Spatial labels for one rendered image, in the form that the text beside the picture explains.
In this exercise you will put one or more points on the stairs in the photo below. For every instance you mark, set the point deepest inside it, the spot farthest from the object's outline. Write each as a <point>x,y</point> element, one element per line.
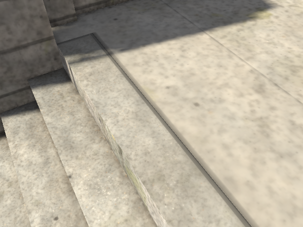
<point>60,166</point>

